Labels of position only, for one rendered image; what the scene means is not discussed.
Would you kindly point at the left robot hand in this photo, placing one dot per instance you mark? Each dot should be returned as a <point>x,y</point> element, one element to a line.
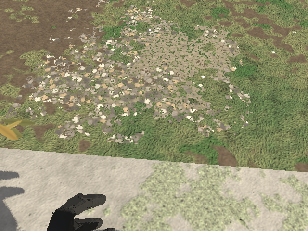
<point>63,218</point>

